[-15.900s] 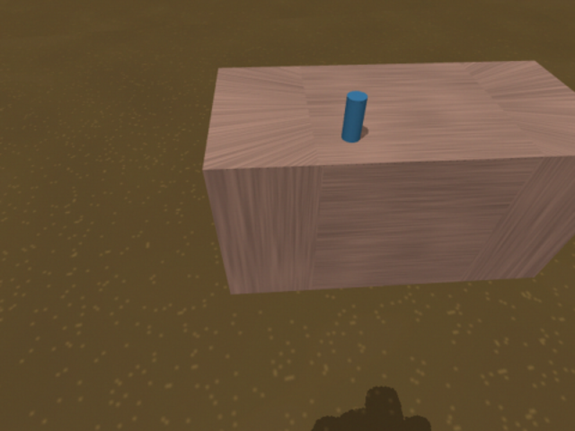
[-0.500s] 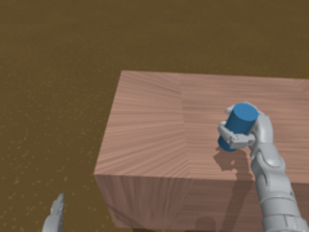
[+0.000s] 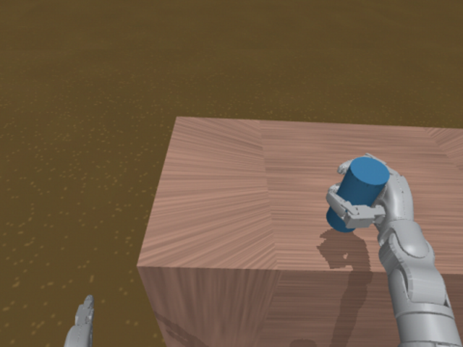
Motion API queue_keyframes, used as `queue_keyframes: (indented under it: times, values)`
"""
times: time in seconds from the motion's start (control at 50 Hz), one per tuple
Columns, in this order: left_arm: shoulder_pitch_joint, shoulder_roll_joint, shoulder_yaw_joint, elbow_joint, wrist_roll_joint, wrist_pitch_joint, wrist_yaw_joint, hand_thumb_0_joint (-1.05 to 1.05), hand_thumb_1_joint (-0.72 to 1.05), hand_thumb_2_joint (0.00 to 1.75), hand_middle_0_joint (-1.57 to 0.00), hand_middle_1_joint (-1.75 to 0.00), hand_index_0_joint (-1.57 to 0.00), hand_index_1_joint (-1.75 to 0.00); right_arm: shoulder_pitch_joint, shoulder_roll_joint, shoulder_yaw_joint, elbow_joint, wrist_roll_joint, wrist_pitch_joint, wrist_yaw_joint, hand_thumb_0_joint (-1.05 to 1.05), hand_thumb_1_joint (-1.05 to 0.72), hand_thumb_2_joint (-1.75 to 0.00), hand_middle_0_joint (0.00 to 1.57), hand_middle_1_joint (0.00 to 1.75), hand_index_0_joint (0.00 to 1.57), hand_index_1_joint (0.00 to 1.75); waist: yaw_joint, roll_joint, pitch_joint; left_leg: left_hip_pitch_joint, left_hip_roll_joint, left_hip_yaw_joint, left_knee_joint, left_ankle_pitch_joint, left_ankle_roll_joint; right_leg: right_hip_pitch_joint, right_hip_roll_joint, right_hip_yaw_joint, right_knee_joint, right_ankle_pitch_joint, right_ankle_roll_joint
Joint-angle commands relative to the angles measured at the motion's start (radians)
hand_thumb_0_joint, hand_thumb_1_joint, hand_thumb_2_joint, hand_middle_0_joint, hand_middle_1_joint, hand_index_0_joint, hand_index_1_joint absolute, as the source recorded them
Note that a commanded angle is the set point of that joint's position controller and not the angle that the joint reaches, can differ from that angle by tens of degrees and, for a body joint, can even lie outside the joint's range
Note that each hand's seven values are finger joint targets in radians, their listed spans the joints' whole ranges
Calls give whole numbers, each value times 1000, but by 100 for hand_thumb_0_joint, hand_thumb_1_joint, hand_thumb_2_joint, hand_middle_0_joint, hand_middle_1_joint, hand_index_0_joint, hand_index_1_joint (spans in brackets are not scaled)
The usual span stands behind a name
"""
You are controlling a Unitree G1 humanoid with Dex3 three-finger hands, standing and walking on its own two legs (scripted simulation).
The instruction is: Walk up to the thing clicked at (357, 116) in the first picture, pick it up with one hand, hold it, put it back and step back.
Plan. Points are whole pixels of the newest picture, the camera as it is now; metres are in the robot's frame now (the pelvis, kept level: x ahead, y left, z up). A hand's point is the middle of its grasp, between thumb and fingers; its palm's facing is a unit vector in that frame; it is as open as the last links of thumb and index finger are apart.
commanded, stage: lift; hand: right
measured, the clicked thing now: (354, 197) +0.35 -0.18 +0.14
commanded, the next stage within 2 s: hold in 0.08 s
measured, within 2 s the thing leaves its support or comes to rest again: neither
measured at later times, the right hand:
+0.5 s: hand (361, 187) +0.34 -0.18 +0.17, palm faces +0.08 +1.00 -0.03, open 7.8 cm
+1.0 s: hand (361, 197) +0.33 -0.18 +0.16, palm faces +0.09 +1.00 -0.03, open 7.8 cm
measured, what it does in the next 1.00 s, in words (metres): stands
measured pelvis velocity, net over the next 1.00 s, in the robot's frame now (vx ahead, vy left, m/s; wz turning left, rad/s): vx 0.01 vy -0.01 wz -0.01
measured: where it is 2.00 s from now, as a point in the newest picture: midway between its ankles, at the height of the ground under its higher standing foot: outside the picture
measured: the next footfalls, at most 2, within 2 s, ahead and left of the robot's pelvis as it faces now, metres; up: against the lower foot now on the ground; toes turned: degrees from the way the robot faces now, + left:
none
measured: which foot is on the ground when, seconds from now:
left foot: down 0.00-1.00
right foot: down 0.00-1.00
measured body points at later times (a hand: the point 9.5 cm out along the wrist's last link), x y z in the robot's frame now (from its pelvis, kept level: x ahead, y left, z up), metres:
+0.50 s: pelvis +0.01 -0.01 +0.00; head -0.01 +0.01 +0.45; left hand +0.18 +0.25 -0.08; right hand +0.33 -0.23 +0.17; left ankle +0.07 +0.11 -0.73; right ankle -0.03 -0.13 -0.73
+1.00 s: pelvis +0.01 -0.01 +0.01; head -0.01 +0.01 +0.45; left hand +0.18 +0.25 -0.08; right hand +0.32 -0.23 +0.16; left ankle +0.07 +0.11 -0.73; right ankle -0.03 -0.13 -0.73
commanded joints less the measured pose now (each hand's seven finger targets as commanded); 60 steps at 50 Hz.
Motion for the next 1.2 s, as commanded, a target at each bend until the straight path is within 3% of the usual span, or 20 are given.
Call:
queue_keyframes:
  times: [0.0, 0.08, 0.14, 0.26, 0.32, 0.46, 0.54, 0.56, 0.6, 0.66, 0.74, 0.8, 0.88, 0.9, 0.92, 0.94, 0.98, 1.0, 1.14, 1.18]
  values:
    - [-128, 133, 47, -155, 0, -65, 13, 0, -55, 5, -4, -5, -4, -5, -452, -199, -99, -346, 26, -90, -14, 0, -45, -133, 138, 146, 140, 146, -4, 14, -265, 220, 1, 3, -79, 98, -10, -33, 20, -11, -111, 149, -34]
    - [-135, 146, 57, -149, 0, -70, 17, 0, -55, 5, -4, -5, -4, -5, -457, -193, -85, -375, 22, -70, -15, 0, -46, -133, 138, 146, 140, 146, 8, 21, -253, 207, -6, 11, -82, 119, -7, -9, 12, -2, -116, 175, -30]
    - [-113, 89, 17, -83, 1, -70, 8, 0, -55, 5, -4, -5, -4, -5, -405, -167, -71, -356, 24, -49, -11, 0, -47, -133, 137, 145, 139, 145, -8, -11, -205, 203, -6, 16, -93, 82, -5, -28, 14, 0, -127, 144, -28]
    - [-128, 165, 79, -66, 1, -82, 10, 0, -54, 4, -4, -5, -5, -5, -432, -199, -100, -439, 36, -24, -3, 0, -45, -133, 137, 145, 139, 145, 0, -2, -229, 213, -7, 18, -88, 149, -4, 6, 10, 4, -126, 223, -24]
    - [-181, 115, 34, -96, 2, -92, 8, 0, -54, 5, -4, -5, -4, -5, -412, -178, -92, -460, 34, -17, -7, 0, -47, -133, 137, 145, 139, 145, -14, 23, -262, 242, -4, 19, -94, 145, -5, 10, 14, 3, -126, 214, -28]
    - [-172, 146, 63, -53, 0, -90, 5, 0, -53, 4, -4, -5, -5, -4, -425, -193, -98, -470, 32, 26, -4, 0, -46, -133, 137, 145, 139, 145, -1, 1, -238, 227, -4, 17, -93, 177, -5, 25, 15, 0, -124, 249, -26]
    - [-187, 114, 40, -80, -2, -91, -12, 0, -54, 4, -5, -5, -5, -5, -390, -157, -82, -457, 28, 47, -1, 0, -48, -136, 139, 148, 141, 148, -3, -1, -258, 242, -7, 26, -95, 182, -2, 34, 12, 6, -131, 265, -20]
    - [-148, 150, 74, -38, 1, -87, -9, 0, -54, 5, -5, -5, -5, -5, -427, -172, -90, -470, 33, 49, -4, 0, -48, -134, 138, 147, 140, 147, 1, 24, -237, 240, -7, 25, -97, 193, -3, 21, 12, 7, -130, 267, -23]
    - [-154, 126, 56, -28, -2, -88, -15, 0, -54, 4, -5, -5, -5, -5, -397, -163, -85, -430, 31, 63, -4, 0, -46, -134, 138, 147, 140, 147, 2, 20, -189, 219, -6, 23, -107, 161, -7, 11, 14, 1, -134, 227, -26]
    - [-165, 159, 87, -53, 0, -91, -11, 0, -54, 5, -5, -5, -5, -5, -410, -226, -150, -462, 31, 52, -16, 0, -45, -134, 137, 146, 140, 146, -10, 42, -235, 243, 1, 18, -111, 154, -14, 18, 21, -4, -129, 212, -33]
    - [-152, 83, 25, -34, -4, -94, -22, 0, -55, 5, -5, -5, -5, -5, -386, -151, -90, -489, 32, 43, -14, 0, -44, -135, 137, 146, 139, 146, -16, 13, -230, 248, 0, 16, -97, 192, -5, 15, 19, -3, -125, 253, -27]
    - [-184, 130, 54, -78, -1, -105, -17, 0, -55, 5, -5, -5, -5, -5, -368, -186, -109, -523, 26, 38, -12, 0, -43, -136, 138, 148, 140, 148, -14, 3, -270, 263, -2, 17, -94, 204, -2, 36, 15, 0, -128, 274, -24]
    - [-185, 108, 36, -29, -1, -105, -18, 0, -55, 5, -5, -5, -5, -5, -347, -158, -88, -480, 23, 38, -10, 0, -45, -135, 137, 146, 139, 146, -15, -7, -220, 239, -7, 23, -102, 166, -1, 16, 10, 6, -136, 250, -21]
    - [-212, 113, 33, -76, 1, -110, -19, 0, -55, 6, -5, -5, -4, -5, -344, -163, -95, -505, 22, 35, -9, 0, -46, -135, 138, 147, 140, 147, -16, -19, -284, 266, -2, 20, -97, 195, 0, 38, 13, 3, -133, 269, -21]
    - [-183, 155, 78, -44, 3, -107, -11, 0, -55, 6, -5, -5, -5, -5, -362, -189, -117, -520, 26, 36, -14, 0, -45, -136, 139, 148, 141, 148, -10, 6, -268, 259, -1, 19, -103, 189, -5, 34, 14, 2, -132, 257, -26]
    - [-181, 160, 76, -39, 3, -108, -12, 0, -55, 5, -5, -5, -5, -5, -340, -188, -115, -531, 28, 37, -16, 0, -47, -136, 139, 148, 141, 148, -15, 0, -241, 255, -4, 22, -106, 171, -5, 29, 15, 2, -136, 246, -25]
    - [-170, 127, 53, -32, 2, -111, -14, 0, -55, 5, -5, -5, -5, -5, -319, -173, -113, -510, 25, 34, -19, 0, -46, -137, 138, 148, 141, 148, -14, 8, -233, 249, -5, 23, -106, 179, -5, 32, 14, 4, -139, 251, -25]
    - [-169, 155, 84, -32, 1, -113, -10, 0, -54, 5, -5, -5, -5, -5, -354, -184, -120, -550, 31, 23, -24, 0, -48, -136, 139, 148, 141, 148, -8, 3, -225, 244, -5, 23, -111, 154, -7, 27, 12, 4, -142, 226, -25]
    - [-166, 90, 29, -13, 4, -127, -11, 0, -55, 6, -5, -5, -5, -5, -326, -158, -95, -483, 22, 26, -14, 0, -43, -136, 138, 148, 140, 148, 1, 9, -189, 223, 1, 17, -126, 106, -16, 13, 22, -5, -147, 163, -36]
    - [-173, 133, 66, -5, 5, -130, -9, 0, -55, 5, -5, -5, -5, -5, -374, -168, -85, -509, 20, 26, -15, 0, -42, -135, 136, 146, 139, 146, 4, -23, -174, 213, -2, 19, -123, 100, -9, 7, 18, -1, -155, 158, -29]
